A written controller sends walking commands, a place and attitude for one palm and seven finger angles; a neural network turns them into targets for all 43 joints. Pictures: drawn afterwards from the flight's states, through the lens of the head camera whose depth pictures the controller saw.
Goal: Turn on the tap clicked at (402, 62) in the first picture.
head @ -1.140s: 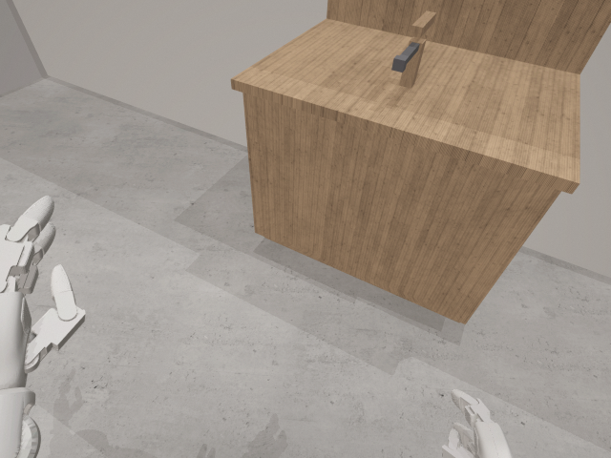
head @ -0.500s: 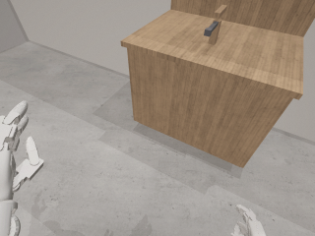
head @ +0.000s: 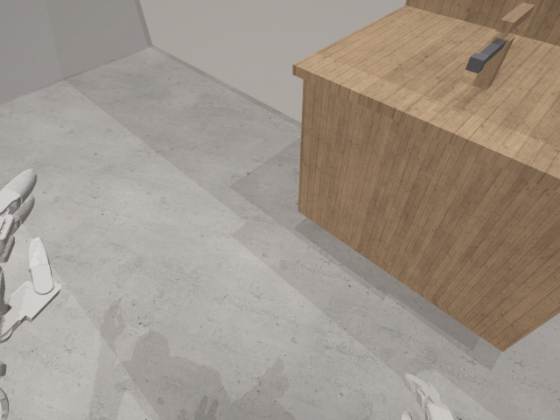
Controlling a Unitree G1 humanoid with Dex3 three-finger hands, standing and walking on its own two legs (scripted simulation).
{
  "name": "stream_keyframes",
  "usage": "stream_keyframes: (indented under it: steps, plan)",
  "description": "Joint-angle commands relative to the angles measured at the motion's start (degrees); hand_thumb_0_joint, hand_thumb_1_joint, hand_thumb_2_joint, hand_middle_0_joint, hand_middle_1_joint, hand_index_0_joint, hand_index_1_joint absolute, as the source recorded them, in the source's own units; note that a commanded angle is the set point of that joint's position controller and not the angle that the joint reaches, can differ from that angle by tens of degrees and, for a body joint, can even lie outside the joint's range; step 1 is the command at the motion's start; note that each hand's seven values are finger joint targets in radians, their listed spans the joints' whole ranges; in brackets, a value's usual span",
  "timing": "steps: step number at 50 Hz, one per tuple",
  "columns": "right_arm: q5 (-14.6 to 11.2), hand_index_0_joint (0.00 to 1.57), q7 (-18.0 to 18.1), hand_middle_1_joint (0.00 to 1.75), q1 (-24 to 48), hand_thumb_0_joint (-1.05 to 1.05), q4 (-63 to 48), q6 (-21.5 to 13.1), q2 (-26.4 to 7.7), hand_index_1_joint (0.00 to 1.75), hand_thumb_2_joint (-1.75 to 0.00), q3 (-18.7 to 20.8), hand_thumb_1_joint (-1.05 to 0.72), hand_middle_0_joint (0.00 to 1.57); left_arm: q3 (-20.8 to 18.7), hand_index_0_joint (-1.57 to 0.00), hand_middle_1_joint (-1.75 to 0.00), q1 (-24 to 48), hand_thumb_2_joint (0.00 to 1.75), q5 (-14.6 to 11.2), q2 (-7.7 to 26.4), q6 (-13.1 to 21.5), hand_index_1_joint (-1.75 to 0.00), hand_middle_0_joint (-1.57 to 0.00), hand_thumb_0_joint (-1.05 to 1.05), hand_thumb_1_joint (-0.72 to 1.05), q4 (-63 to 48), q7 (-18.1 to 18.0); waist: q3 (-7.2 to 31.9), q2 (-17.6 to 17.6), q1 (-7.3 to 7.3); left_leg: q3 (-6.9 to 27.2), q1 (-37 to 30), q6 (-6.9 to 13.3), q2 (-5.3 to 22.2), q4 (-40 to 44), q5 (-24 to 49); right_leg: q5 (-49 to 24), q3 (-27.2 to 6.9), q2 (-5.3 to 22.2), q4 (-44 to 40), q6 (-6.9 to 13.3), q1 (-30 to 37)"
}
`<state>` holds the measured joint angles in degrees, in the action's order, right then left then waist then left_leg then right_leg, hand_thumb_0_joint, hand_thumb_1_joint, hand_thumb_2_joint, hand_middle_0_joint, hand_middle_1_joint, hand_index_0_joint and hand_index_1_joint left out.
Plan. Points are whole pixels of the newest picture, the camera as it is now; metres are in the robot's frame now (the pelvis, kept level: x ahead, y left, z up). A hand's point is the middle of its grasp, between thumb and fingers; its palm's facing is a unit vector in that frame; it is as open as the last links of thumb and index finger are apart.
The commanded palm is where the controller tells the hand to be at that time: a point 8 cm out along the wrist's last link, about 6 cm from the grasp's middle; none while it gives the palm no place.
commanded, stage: walk to a spot facing it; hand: left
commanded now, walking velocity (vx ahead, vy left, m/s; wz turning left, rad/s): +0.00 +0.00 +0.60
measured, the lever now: (476, 63) +0.79 -0.38 +0.13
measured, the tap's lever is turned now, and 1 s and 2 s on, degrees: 0 0 0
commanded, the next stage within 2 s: none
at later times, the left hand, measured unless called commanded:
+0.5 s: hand (1, 280) +0.21 +0.28 +0.19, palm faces +0.59 -0.67 -0.45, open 7.4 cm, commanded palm +0.13 +0.31 +0.19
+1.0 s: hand out of the picture +0.12 +0.25 +0.20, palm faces +0.81 -0.42 -0.41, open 7.4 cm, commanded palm +0.04 +0.26 +0.19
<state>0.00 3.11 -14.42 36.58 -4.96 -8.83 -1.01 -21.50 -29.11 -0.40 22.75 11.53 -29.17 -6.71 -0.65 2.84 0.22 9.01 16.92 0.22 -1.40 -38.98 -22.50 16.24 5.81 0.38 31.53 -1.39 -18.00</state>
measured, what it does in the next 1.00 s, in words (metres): walks ahead, turning left: left foot, then right foot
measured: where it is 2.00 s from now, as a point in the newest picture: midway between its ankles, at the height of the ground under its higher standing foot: outside the picture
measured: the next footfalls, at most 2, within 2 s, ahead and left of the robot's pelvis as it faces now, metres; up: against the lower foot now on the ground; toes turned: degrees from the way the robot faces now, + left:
left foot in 0.34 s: +0.10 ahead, +0.14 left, +0.00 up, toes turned +21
right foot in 0.66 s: +0.18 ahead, -0.12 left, +0.00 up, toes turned +18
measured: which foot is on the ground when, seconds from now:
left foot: up 0.00-0.32, down 0.34-0.66, up 0.68-1.00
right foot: down 0.00-0.34, up 0.36-0.64, down 0.66-1.00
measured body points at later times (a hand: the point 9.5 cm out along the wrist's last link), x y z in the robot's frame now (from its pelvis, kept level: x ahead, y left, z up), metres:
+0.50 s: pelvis +0.06 -0.01 +0.00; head +0.10 +0.02 +0.45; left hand +0.17 +0.32 +0.21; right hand +0.31 -0.15 -0.07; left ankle +0.06 +0.13 -0.72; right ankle +0.08 -0.13 -0.66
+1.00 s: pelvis +0.08 -0.06 +0.01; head +0.10 -0.05 +0.46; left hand +0.07 +0.27 +0.22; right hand +0.38 -0.18 -0.06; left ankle +0.00 +0.04 -0.70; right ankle +0.14 -0.13 -0.73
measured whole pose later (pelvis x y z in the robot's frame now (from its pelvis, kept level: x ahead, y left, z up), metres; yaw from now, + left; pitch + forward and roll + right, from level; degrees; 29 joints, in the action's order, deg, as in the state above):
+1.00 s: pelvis +0.08 -0.06 +0.01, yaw +36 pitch +0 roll +2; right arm 0.7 5.9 -11.5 32.1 -2.1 -15.7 3.0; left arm -19.9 -27.8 -1.3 21.5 9.5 -33.8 -10.4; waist -1.9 -2.4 0.2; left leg -6.6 18.6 -2.1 2.3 -40.2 -24.0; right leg 17.2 16.0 8.7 33.1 1.5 -15.6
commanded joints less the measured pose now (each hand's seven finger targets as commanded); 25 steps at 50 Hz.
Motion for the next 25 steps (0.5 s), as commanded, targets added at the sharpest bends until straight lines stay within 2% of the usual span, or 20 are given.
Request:
stream_keyframes:
  steps: [1,2,3,4,5,6,8,9,11,12,14,15,16,17,18,19,20,21,23,25]
  plan:
    - [1.0,0.2,1.8,0.3,8.0,0.0,-9.3,-2.2,-8.9,0.3,-0.9,4.2,-0.9,0.2,-6.2,-0.2,-0.3,8.3,0.9,-0.7,8.6,2.0,-0.3,-0.2,0.0,0.9,-5.7,-2.7,4.7,-15.6,-0.49,-5.2,25.2,-0.9,2.2,-34.1,-7.3,0.4,-32.1,27.7,-16.9,11.4,16.6]
    - [0.9,0.2,1.4,0.3,7.4,0.0,-9.0,-1.7,-8.8,0.3,-0.9,4.4,-0.9,0.2,-5.8,-0.2,-0.3,5.5,0.9,-0.5,8.8,2.3,-0.3,-0.2,0.0,0.9,-5.3,-2.3,2.6,-14.9,-0.1,-6.0,24.8,-1.8,3.5,-38.0,-4.1,-3.5,-28.2,26.0,-15.9,11.3,14.2]
    - [0.6,0.2,1.0,0.3,8.4,0.0,-9.2,-0.6,-8.9,0.3,-0.9,4.3,-0.9,0.2,-5.8,-0.2,-0.3,6.3,0.9,-0.3,9.2,2.5,-0.3,-0.2,0.0,0.9,-7.4,-2.1,2.6,-11.5,-0.06,-6.2,23.8,-2.5,4.8,-38.7,-2.3,-9.0,-21.4,24.7,-14.1,10.7,12.9]
    - [0.7,0.2,1.3,0.3,9.2,0.0,-9.3,0.1,-7.8,0.3,-0.9,3.5,-0.9,0.2,-6.0,-0.2,-0.3,4.2,0.9,-0.1,9.0,3.0,-0.3,-0.2,0.0,0.9,-8.0,-2.2,1.7,-9.4,-0.16,-7.6,22.4,-3.2,5.6,-37.2,-1.1,-18.0,-12.6,21.9,-12.5,9.2,12.2]
    - [0.8,0.2,1.6,0.3,10.0,0.0,-9.7,0.4,-7.6,0.3,-0.9,3.2,-0.9,0.2,-5.8,-0.2,-0.3,4.4,0.9,0.1,9.1,3.2,-0.3,-0.2,0.0,0.9,-9.5,-2.4,1.8,-9.9,-0.19,-9.3,21.2,-3.4,5.9,-33.3,-1.2,-26.7,-7.5,20.5,-10.9,8.1,12.6]
    - [0.8,0.2,1.9,0.3,10.1,0.0,-10.4,0.5,-7.4,0.3,-0.9,3.3,-0.9,0.2,-5.8,-0.2,-0.3,6.0,0.9,0.0,9.3,3.3,-0.3,-0.2,0.0,0.9,-11.7,-2.7,2.1,-11.1,-0.09,-10.5,18.8,-3.4,6.4,-28.9,-0.4,-31.9,-4.3,20.3,-10.1,7.5,12.1]
    - [1.0,0.2,2.7,0.3,10.2,0.0,-11.7,0.5,-7.0,0.3,-0.9,3.4,-0.9,0.2,-6.7,-0.2,-0.3,7.1,0.9,-0.3,10.3,3.1,-0.3,-0.2,0.0,0.9,-15.4,-3.7,3.9,-11.6,-0.39,-13.5,11.5,-2.9,6.6,-16.6,-0.7,-36.6,-0.5,20.2,-7.9,6.8,10.7]
    - [1.1,0.2,2.7,0.3,9.6,0.0,-12.6,0.6,-6.6,0.3,-0.9,3.2,-0.9,0.2,-7.1,-0.2,-0.3,5.3,0.9,-0.6,10.3,2.8,-0.3,-0.2,0.0,0.9,-16.2,-4.1,4.9,-12.4,-1.25,-16.1,9.3,-2.6,5.7,-11.7,-0.1,-37.5,0.8,19.8,-6.8,6.7,10.9]
    - [1.2,0.2,2.7,0.3,8.8,0.0,-14.0,0.7,-6.2,0.3,-0.9,3.3,-0.9,0.2,-7.7,-0.2,-0.3,2.7,0.9,-0.9,9.8,2.1,-0.3,-0.2,0.0,0.9,-16.7,-5.0,6.3,-12.5,-2.23,-19.7,7.3,-2.5,3.4,-4.6,1.2,-39.6,0.6,19.5,-4.6,6.7,12.5]
    - [1.1,0.2,2.6,0.3,8.2,0.0,-14.3,0.7,-6.2,0.3,-0.9,3.6,-0.9,0.2,-7.5,-0.2,-0.3,2.8,0.9,-1.0,9.4,1.9,-0.3,-0.2,0.0,0.9,-17.7,-5.4,7.4,-13.0,-2.22,-20.3,6.2,-2.4,2.7,-1.3,1.9,-41.3,0.6,19.9,-2.6,6.6,13.8]
    - [0.7,0.2,2.7,0.3,6.4,0.0,-14.7,0.9,-6.2,0.3,-0.9,3.8,-0.9,0.2,-7.2,-0.2,-0.3,2.3,0.9,-1.4,8.8,1.5,-0.3,-0.2,0.0,0.9,-16.9,-5.8,9.9,-12.2,-0.4,-22.5,-0.4,-2.3,-0.1,6.7,6.9,-43.7,2.9,18.6,4.6,4.2,12.9]
    - [0.4,0.2,2.9,0.3,5.1,0.0,-14.6,1.1,-6.7,0.3,-0.9,4.2,-0.9,0.2,-7.2,-0.2,-0.3,3.9,0.9,-1.5,9.1,1.5,-0.3,-0.2,0.0,0.9,-17.2,-5.9,11.9,-10.4,1.6,-21.5,-7.3,-1.5,-0.2,12.0,12.4,-43.3,4.0,18.0,12.9,1.9,9.9]
    - [0.2,0.2,2.8,0.3,5.2,0.0,-14.9,1.0,-7.8,0.3,-0.9,4.5,-0.9,0.2,-6.9,-0.2,-0.3,5.0,0.9,-2.0,9.2,2.2,-0.3,-0.2,0.0,0.9,-19.0,-5.9,13.8,-0.7,2.4,-11.7,-16.8,2.5,7.5,13.9,27.2,-24.7,4.9,13.4,25.5,-1.3,-0.1]
    - [0.2,0.2,2.1,0.3,5.9,0.0,-15.1,0.2,-9.9,0.3,-0.9,5.0,-0.9,0.2,-7.1,-0.2,-0.3,4.8,0.9,-2.5,9.5,3.3,-0.3,-0.2,0.0,0.9,-20.4,-5.4,14.1,15.3,0.4,12.9,-21.6,12.6,24.5,14.9,59.4,15.4,2.0,4.6,38.3,-4.4,-12.8]
    - [-0.4,0.2,0.5,0.3,3.9,0.0,-13.5,-0.8,-10.0,0.3,-0.9,5.3,-0.9,0.2,-5.8,-0.2,-0.3,5.5,0.9,-1.3,9.3,3.7,-0.3,-0.2,0.0,0.9,-14.8,-3.9,9.2,9.2,0.98,17.4,-21.9,14.1,25.8,14.2,65.7,23.8,-1.9,3.7,41.6,-3.1,-17.8]
    - [-0.6,0.2,0.1,0.3,5.9,0.0,-13.2,-1.0,-10.1,0.3,-0.9,5.7,-0.9,0.2,-8.0,-0.2,-0.3,3.7,0.9,-0.6,11.1,3.4,-0.3,-0.2,0.0,0.9,-15.7,-3.4,11.1,9.3,1.03,15.6,-22.1,14.8,25.8,13.1,60.1,22.0,-5.5,4.7,43.6,-3.5,-21.2]
    - [-0.9,0.2,-0.5,0.3,6.3,0.0,-13.0,-0.7,-10.5,0.3,-0.9,5.9,-0.9,0.2,-8.0,-0.2,-0.3,3.7,0.9,-0.4,11.7,3.3,-0.3,-0.2,0.0,0.9,-18.2,-3.0,11.0,8.8,0.94,13.5,-18.8,14.6,23.8,12.8,51.3,19.7,-6.7,5.4,43.0,-3.3,-21.1]
    - [-1.0,0.2,-0.9,0.3,6.7,0.0,-12.8,-0.8,-10.0,0.3,-0.9,5.7,-0.9,0.2,-7.6,-0.2,-0.3,3.2,0.9,-0.8,10.8,3.2,-0.3,-0.2,0.0,0.9,-20.5,-2.6,9.6,8.3,0.76,10.0,-14.7,13.4,21.2,14.0,42.8,15.9,-6.3,5.6,39.9,-3.5,-19.8]
    - [-1.1,0.2,-1.5,0.3,6.6,0.0,-12.7,-1.3,-9.6,0.3,-0.9,5.3,-0.9,0.2,-8.3,-0.2,-0.3,0.5,0.9,-1.6,10.1,3.1,-0.3,-0.2,0.0,0.9,-24.0,-2.6,9.8,11.9,-0.11,2.1,-7.8,9.7,16.0,15.8,32.7,9.5,-3.5,4.6,31.4,-3.5,-12.4]
    - [-0.9,0.2,-1.5,0.3,6.4,0.0,-12.6,-1.9,-9.1,0.3,-0.9,4.5,-0.9,0.2,-8.4,-0.2,-0.3,-2.3,0.9,-2.8,9.1,2.6,-0.3,-0.2,0.0,0.9,-23.0,-2.4,9.3,13.7,-0.15,0.8,-2.5,8.8,14.9,17.7,28.2,7.7,-1.4,3.1,23.3,-3.8,-5.8]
